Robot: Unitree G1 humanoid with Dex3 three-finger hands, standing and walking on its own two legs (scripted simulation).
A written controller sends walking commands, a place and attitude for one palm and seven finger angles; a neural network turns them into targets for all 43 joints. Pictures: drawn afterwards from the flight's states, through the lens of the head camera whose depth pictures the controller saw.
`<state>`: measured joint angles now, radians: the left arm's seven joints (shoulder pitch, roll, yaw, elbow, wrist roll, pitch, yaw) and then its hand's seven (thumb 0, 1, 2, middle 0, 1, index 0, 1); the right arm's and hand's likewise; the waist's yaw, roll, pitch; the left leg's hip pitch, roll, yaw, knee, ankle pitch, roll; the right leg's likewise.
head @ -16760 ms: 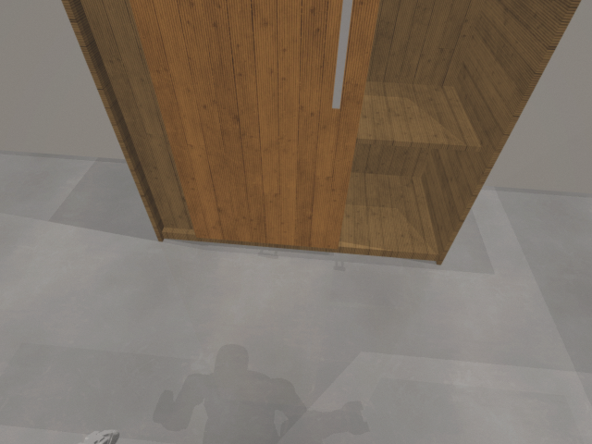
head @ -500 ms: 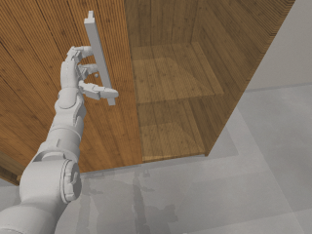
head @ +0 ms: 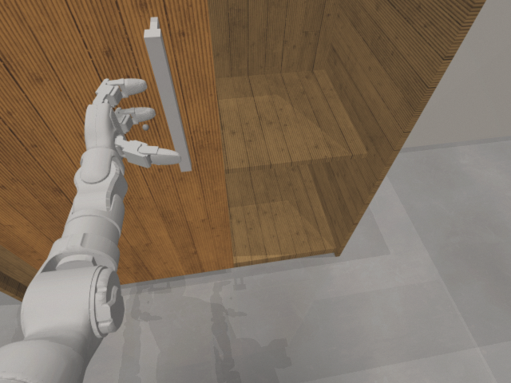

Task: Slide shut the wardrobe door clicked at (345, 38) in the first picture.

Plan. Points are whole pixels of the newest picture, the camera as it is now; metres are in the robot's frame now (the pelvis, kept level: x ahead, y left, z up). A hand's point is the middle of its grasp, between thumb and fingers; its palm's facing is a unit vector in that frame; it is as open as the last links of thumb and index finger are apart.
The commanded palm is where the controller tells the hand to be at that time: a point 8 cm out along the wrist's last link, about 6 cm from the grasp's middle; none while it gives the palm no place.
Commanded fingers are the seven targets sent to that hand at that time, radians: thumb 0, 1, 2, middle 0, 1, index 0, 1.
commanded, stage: move the hooked fingers beside the handle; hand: left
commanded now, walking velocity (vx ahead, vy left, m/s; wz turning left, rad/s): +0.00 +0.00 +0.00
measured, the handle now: (172, 106) +0.54 +0.13 +0.12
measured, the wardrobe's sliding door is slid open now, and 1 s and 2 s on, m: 0.43 0.43 0.43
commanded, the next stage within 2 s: feel for the door with the fingertips in 1.18 s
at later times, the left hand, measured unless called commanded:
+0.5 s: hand (135, 129) +0.48 +0.18 +0.13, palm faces +0.13 -0.99 +0.00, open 14.0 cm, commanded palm +0.44 +0.22 +0.13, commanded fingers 0.00 -0.50 0.30 -0.30 -1.20 -0.30 -1.20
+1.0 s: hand (129, 132) +0.47 +0.19 +0.13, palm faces +0.12 -0.99 +0.00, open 14.0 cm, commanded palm +0.44 +0.23 +0.13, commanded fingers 0.00 -0.50 0.30 -0.30 -1.20 -0.30 -1.20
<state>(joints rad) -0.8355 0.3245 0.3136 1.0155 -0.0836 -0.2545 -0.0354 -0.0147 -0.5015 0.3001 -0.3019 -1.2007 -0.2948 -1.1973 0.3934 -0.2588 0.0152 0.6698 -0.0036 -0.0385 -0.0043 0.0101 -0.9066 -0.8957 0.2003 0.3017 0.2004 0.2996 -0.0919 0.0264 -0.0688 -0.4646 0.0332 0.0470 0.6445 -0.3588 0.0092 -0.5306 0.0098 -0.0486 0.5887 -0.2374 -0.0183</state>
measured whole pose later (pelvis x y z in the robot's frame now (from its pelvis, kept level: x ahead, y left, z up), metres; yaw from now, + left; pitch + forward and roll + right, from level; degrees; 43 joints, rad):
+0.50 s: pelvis +0.01 +0.00 +0.00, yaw +0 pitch +11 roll -1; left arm -0.78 0.33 0.33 0.95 -0.10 -0.23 -0.06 -0.01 -0.50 0.30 -0.30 -1.20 -0.30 -1.20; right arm 0.40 -0.25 0.02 0.65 0.00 -0.03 0.00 0.01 -0.91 -0.90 0.20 0.30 0.20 0.30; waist -0.08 0.03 -0.08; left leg -0.45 0.03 0.05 0.64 -0.37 0.01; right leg -0.52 0.01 -0.04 0.58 -0.25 -0.01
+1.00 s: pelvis +0.01 +0.00 +0.00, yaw +0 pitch +11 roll -1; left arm -0.80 0.36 0.33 0.98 -0.11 -0.22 -0.10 -0.01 -0.50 0.30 -0.30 -1.20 -0.29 -1.20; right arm 0.38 -0.26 0.02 0.66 0.00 -0.04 -0.01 0.01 -0.91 -0.90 0.20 0.30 0.20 0.30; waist -0.08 0.02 -0.07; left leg -0.47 0.03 0.04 0.65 -0.37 0.01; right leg -0.53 0.01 -0.06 0.59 -0.25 -0.01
